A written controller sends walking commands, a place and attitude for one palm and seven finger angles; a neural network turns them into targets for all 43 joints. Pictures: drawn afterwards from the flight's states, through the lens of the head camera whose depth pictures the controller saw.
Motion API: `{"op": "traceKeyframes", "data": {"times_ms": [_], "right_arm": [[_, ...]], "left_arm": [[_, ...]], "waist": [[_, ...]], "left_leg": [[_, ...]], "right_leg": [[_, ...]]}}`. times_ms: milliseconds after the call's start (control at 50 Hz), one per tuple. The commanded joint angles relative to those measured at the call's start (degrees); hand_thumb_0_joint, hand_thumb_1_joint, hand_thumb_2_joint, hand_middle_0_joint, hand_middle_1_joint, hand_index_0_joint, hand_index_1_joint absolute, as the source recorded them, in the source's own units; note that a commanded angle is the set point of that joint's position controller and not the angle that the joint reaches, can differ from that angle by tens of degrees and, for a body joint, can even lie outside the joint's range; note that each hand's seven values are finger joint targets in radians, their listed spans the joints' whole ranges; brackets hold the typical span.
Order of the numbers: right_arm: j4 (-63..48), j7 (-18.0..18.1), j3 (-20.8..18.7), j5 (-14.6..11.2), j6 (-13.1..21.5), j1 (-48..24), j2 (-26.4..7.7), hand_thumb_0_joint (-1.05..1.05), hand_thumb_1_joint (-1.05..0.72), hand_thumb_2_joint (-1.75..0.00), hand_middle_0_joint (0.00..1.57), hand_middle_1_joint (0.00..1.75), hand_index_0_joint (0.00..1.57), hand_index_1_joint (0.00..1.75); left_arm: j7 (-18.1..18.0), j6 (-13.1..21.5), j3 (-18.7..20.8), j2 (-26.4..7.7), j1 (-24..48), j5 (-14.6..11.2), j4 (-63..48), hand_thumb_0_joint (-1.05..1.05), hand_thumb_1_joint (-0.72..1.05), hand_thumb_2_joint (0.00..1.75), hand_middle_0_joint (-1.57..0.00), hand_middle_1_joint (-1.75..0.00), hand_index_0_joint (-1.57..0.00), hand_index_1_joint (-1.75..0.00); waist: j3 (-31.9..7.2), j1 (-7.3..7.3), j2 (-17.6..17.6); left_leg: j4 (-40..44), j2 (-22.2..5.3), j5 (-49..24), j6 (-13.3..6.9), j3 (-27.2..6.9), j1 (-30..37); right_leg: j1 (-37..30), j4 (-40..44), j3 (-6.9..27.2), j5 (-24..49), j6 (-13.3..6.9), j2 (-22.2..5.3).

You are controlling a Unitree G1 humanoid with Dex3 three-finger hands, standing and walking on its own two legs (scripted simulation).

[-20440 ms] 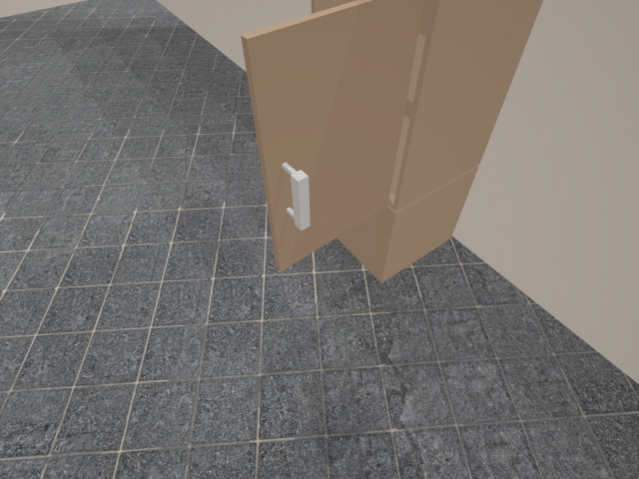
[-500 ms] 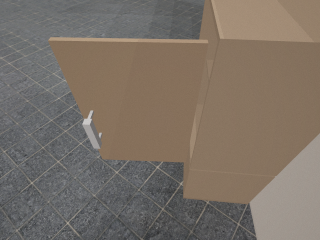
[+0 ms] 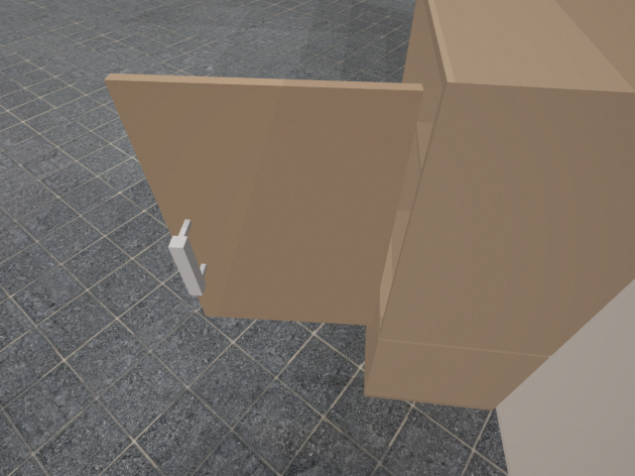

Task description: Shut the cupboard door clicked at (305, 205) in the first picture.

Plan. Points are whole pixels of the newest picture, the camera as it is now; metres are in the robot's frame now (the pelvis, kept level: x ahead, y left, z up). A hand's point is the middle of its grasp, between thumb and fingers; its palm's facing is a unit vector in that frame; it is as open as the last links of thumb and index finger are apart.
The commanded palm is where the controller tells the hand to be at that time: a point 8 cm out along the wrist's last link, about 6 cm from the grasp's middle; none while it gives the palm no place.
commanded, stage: raise the hand and make a fist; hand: left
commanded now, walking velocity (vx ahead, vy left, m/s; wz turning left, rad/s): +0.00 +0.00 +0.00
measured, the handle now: (192, 257) +0.48 +0.26 -0.08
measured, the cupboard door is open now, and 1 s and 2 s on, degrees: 93 93 93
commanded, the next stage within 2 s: bring the fist close to the handle in 1.92 s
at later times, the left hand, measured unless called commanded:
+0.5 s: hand out of the picture +0.11 +0.18 -0.09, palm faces +0.08 -1.00 +0.00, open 5.8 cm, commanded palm +0.10 +0.22 -0.08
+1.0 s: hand (171, 472) +0.14 +0.20 -0.08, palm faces +0.00 -1.00 -0.03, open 3.5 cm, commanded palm +0.12 +0.25 -0.08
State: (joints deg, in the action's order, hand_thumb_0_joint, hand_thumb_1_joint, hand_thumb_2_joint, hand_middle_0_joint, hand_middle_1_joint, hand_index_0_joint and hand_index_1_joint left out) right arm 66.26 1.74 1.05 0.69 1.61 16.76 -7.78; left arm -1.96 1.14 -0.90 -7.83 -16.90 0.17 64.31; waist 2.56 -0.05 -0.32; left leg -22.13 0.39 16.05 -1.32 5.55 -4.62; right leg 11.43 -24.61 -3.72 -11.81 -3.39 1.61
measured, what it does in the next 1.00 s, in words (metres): lowers itself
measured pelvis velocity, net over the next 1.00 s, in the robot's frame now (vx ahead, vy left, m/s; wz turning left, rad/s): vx -0.06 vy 0.02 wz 0.06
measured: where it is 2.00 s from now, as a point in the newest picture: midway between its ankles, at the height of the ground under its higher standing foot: outside the picture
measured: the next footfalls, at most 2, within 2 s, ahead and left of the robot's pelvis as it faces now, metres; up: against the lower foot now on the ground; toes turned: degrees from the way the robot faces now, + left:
none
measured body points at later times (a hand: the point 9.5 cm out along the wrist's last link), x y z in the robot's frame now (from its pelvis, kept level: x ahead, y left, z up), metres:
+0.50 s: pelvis -0.06 +0.00 -0.12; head +0.00 +0.02 +0.32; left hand +0.10 +0.23 -0.09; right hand +0.21 -0.22 -0.14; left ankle -0.04 +0.10 -0.74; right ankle +0.02 -0.08 -0.74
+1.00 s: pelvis -0.06 +0.02 -0.12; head +0.02 +0.03 +0.32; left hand +0.14 +0.25 -0.08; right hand +0.12 -0.22 -0.20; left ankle -0.04 +0.10 -0.74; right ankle +0.02 -0.08 -0.74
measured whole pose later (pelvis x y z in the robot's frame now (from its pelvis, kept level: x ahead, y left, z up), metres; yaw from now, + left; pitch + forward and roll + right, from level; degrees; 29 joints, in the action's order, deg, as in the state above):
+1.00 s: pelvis -0.06 +0.02 -0.12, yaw +3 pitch +18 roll -2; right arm 29.1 2.6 -0.7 -0.9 11.1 15.7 -15.1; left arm 13.4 26.1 4.6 -13.0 -26.7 -14.4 -3.7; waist -9.3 0.9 -1.3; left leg -75.3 0.6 34.4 -3.9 2.4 -59.3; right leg 62.2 -71.0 -7.4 -27.1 -2.6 -2.2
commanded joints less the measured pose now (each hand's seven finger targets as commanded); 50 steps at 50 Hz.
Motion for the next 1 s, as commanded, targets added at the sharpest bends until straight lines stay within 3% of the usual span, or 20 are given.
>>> {"op": "traceKeyframes", "data": {"times_ms": [0,20,40,60,80,100,120,160,200,240,260,320,400,440,540,640,680,740,840,980], "right_arm": [[-24.1,6.9,-3.6,-0.6,12.1,3.7,-20.8,0.00,-0.90,-0.90,0.20,0.30,0.20,0.30],[-23.6,5.9,-0.8,-2.5,15.3,-3.1,-11.6,0.00,-0.90,-0.90,0.20,0.30,0.20,0.30],[-23.8,4.7,-1.1,-2.5,17.2,-5.3,-11.0,0.00,-0.90,-0.90,0.20,0.30,0.20,0.30],[-22.3,3.6,-0.9,-3.5,18.9,-4.0,-11.7,0.00,-0.90,-0.90,0.20,0.30,0.20,0.30],[-25.0,2.7,-2.5,-2.6,19.7,-3.2,-13.6,0.00,-0.90,-0.90,0.20,0.30,0.20,0.30],[-26.6,2.2,-3.5,-1.6,20.2,-2.9,-14.2,0.00,-0.90,-0.90,0.20,0.30,0.20,0.30],[-28.2,1.6,-4.2,-0.9,20.5,-3.8,-14.1,0.00,-0.90,-0.90,0.20,0.30,0.20,0.30],[-33.1,-0.2,-5.2,-0.5,21.4,-5.3,-13.0,0.00,-0.90,-0.90,0.20,0.30,0.20,0.30],[-36.8,-2.0,-5.9,-0.4,20.8,-6.9,-12.8,0.00,-0.90,-0.90,0.20,0.30,0.20,0.30],[-39.1,-3.4,-6.8,-0.5,19.1,-7.8,-13.0,0.00,-0.90,-0.90,0.20,0.30,0.20,0.30],[-41.4,-3.6,-6.9,-0.9,18.2,-9.6,-13.1,0.00,-0.90,-0.90,0.20,0.30,0.20,0.30],[-48.3,-3.0,-6.6,-1.8,15.4,-12.5,-13.5,0.00,-0.90,-0.90,0.20,0.30,0.20,0.30],[-50.0,-1.4,-6.0,-1.5,14.0,-8.8,-12.7,0.00,-0.90,-0.90,0.20,0.30,0.20,0.30],[-49.6,-0.6,-5.2,-0.9,13.8,-7.5,-13.0,0.00,-0.90,-0.90,0.20,0.30,0.20,0.30],[-47.1,0.7,-4.1,-1.4,14.3,-6.6,-13.9,0.00,-0.90,-0.90,0.20,0.30,0.20,0.30],[-48.7,1.5,-3.5,-2.8,12.6,-8.0,-13.0,0.00,-0.90,-0.90,0.20,0.30,0.20,0.30],[-49.2,1.5,-3.5,-2.7,12.5,-7.9,-12.2,0.00,-0.90,-0.90,0.20,0.30,0.20,0.30],[-48.4,1.6,-3.3,-2.1,12.6,-8.4,-11.5,0.00,-0.90,-0.90,0.20,0.30,0.20,0.30],[-47.6,1.4,-3.6,-1.7,13.3,-7.5,-12.8,0.00,-0.90,-0.90,0.20,0.30,0.20,0.30],[-48.0,1.4,-4.3,-1.7,13.1,-5.7,-13.6,0.00,-0.90,-0.90,0.20,0.30,0.20,0.30]], "left_arm": [[-1.9,17.6,18.5,-35.6,41.8,-8.6,-90.6,0.00,0.90,0.90,-0.20,-0.30,-0.20,-0.30],[-2.6,12.8,0.7,-10.3,6.6,-8.1,-75.8,0.00,0.90,0.90,-0.22,-0.32,-0.22,-0.32],[-3.5,4.5,-2.3,0.3,-4.7,-10.9,-70.2,0.00,0.90,0.90,-0.24,-0.34,-0.24,-0.34],[-3.8,3.7,-5.3,2.7,-2.7,-10.0,-62.4,0.00,0.90,0.90,-0.25,-0.36,-0.25,-0.36],[-3.5,6.5,-4.4,2.3,1.7,-10.5,-62.8,0.00,0.90,0.90,-0.27,-0.38,-0.27,-0.38],[-2.6,9.9,-1.6,0.4,1.2,-10.1,-57.6,0.00,0.90,0.90,-0.29,-0.40,-0.29,-0.40],[-0.9,13.9,0.1,0.8,-2.0,-10.4,-52.2,0.00,0.90,0.90,-0.31,-0.42,-0.31,-0.42],[4.9,22.7,2.4,1.7,-13.5,-12.2,-48.5,0.00,0.90,0.90,-0.35,-0.46,-0.35,-0.46],[12.4,32.4,4.8,1.2,-19.4,-14.7,-50.7,0.00,0.90,0.90,-0.38,-0.50,-0.38,-0.50],[18.9,40.5,9.4,-5.3,-17.9,-14.0,-50.4,0.00,0.90,0.90,-0.42,-0.54,-0.42,-0.54],[20.1,41.1,10.5,-7.0,-18.1,-13.6,-51.9,0.00,0.90,0.90,-0.44,-0.56,-0.44,-0.56],[19.3,35.9,8.7,-7.5,-12.4,-14.1,-63.1,0.00,0.90,0.90,-0.49,-0.62,-0.49,-0.62],[13.7,35.5,7.9,-8.4,-4.4,-14.2,-82.5,0.00,0.90,0.90,-0.57,-0.70,-0.57,-0.70],[12.9,37.0,4.7,-7.6,0.2,-13.9,-87.8,0.00,0.90,0.90,-0.60,-0.74,-0.60,-0.74],[16.6,33.2,1.4,-7.1,-3.1,-13.2,-80.1,0.00,0.90,0.90,-0.69,-0.84,-0.69,-0.84],[17.4,22.6,8.5,-11.8,-8.4,-14.4,-78.3,0.00,0.90,0.90,-0.79,-0.94,-0.79,-0.94],[15.9,21.6,10.5,-11.6,-8.6,-15.5,-82.0,0.00,0.90,0.90,-0.82,-0.98,-0.82,-0.98],[13.8,23.3,11.4,-10.7,-10.0,-16.1,-82.0,0.00,0.90,0.90,-0.88,-1.04,-0.88,-1.04],[14.1,27.9,7.2,-8.6,-9.0,-14.8,-78.6,0.00,0.90,0.90,-0.97,-1.14,-0.97,-1.14],[15.5,29.8,9.3,-10.8,-9.4,-15.4,-80.8,0.00,0.90,0.90,-1.10,-1.28,-1.10,-1.28]], "waist": [[-24.2,8.57,-1.5],[-31.4,1.79,-19.1],[-22.3,0.18,-17.7],[-7.6,3.50,-6.6],[0.5,5.30,0.9],[1.8,5.39,8.3],[1.7,4.44,15.5],[-4.9,-0.67,18.4],[-11.2,-3.29,17.4],[-13.2,-3.41,8.4],[-14.6,-4.58,5.4],[-17.1,-4.58,-2.0],[-24.5,-1.30,-4.7],[-23.9,2.15,-2.0],[-20.6,4.22,-0.9],[-25.0,-0.51,-0.5],[-28.1,-1.58,0.4],[-27.5,-2.14,0.6],[-21.6,0.37,1.3],[-25.3,-0.47,-2.6]], "left_leg": [[-5.3,-4.8,-25.1,-1.0,-3.8,8.9],[-6.6,-1.4,-29.9,-1.3,-2.5,5.8],[-4.9,-3.2,-32.5,1.6,-4.9,1.1],[-5.5,-2.5,-21.8,1.2,-6.7,-6.6],[-7.3,-1.7,-10.6,0.7,-9.0,-13.2],[-10.6,-0.8,-2.3,0.2,-9.2,-19.7],[-14.3,-0.1,3.5,0.3,-9.2,-25.6],[-21.3,1.3,4.7,1.3,-7.3,-32.8],[-27.5,2.4,5.0,2.4,-5.8,-40.0],[-34.0,2.7,5.3,2.8,-5.2,-45.8],[-35.5,2.9,5.7,2.0,-4.4,-48.5],[-36.1,3.1,8.9,0.7,-3.6,-49.7],[-39.5,1.3,8.9,-0.5,-6.6,-47.7],[-41.6,0.5,9.1,-0.8,-8.3,-48.4],[-43.7,-0.1,13.7,-0.9,-9.8,-52.5],[-40.7,0.4,14.1,-0.6,-9.1,-54.0],[-40.0,0.5,10.8,-0.3,-9.1,-52.5],[-39.6,0.3,7.2,-0.1,-9.4,-51.7],[-39.3,0.2,10.4,0.1,-9.9,-53.1],[-38.4,0.2,6.5,0.7,-10.1,-49.4]], "right_leg": [[-4.0,-5.8,7.9,24.5,3.3,-4.8],[-2.5,-6.7,5.2,15.9,1.3,-1.1],[0.2,-7.2,0.5,7.1,1.2,-1.6],[8.0,-6.5,0.0,3.8,2.0,-1.6],[12.5,-5.8,-0.6,1.0,2.4,-2.4],[17.5,-6.6,-0.6,-5.5,2.7,-3.2],[21.9,-8.1,0.2,-13.0,2.9,-3.7],[21.5,-13.6,3.2,-17.3,2.1,-4.9],[20.2,-20.5,5.5,-12.7,1.7,-5.3],[22.2,-26.3,9.0,-9.3,0.6,-6.3],[23.6,-28.3,9.6,-10.5,0.3,-6.0],[28.3,-30.5,9.1,-17.9,0.2,-4.5],[33.0,-33.2,7.3,-18.1,0.9,-2.9],[36.5,-34.5,6.4,-17.3,1.2,-2.0],[40.7,-34.2,5.2,-21.6,1.5,-1.7],[34.0,-32.7,5.6,-24.4,1.7,-2.4],[31.1,-33.2,4.8,-21.1,1.8,-2.6],[31.1,-34.9,3.0,-16.5,1.4,-2.0],[36.6,-35.5,2.1,-19.2,1.2,-2.2],[36.4,-37.5,1.0,-13.9,1.0,-2.0]]}}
